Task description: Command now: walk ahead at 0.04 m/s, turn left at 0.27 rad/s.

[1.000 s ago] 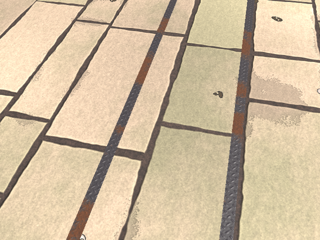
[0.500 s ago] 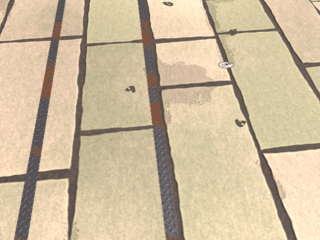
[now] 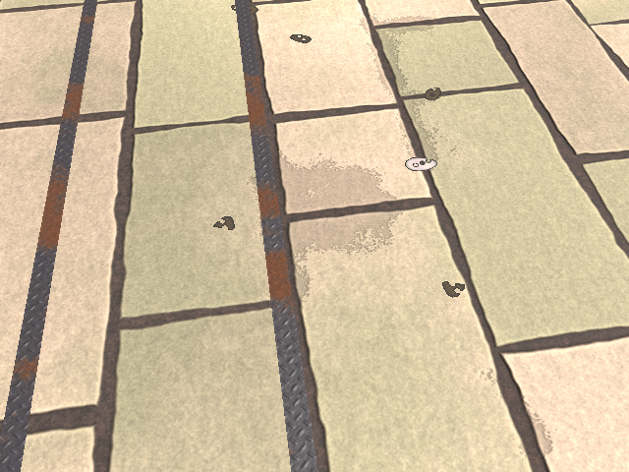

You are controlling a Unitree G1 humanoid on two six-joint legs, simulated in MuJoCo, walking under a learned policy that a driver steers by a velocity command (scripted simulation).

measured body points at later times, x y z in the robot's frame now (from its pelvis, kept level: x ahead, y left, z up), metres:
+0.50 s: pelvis +0.10 -0.03 +0.01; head +0.11 -0.05 +0.46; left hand +0.09 +0.27 -0.09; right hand +0.33 -0.25 -0.09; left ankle +0.08 +0.12 -0.66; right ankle +0.10 -0.14 -0.73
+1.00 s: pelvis +0.30 +0.12 +0.00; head +0.34 +0.14 +0.45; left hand +0.20 +0.39 -0.13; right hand +0.58 -0.02 -0.09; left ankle +0.30 +0.21 -0.73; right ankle +0.28 -0.08 -0.63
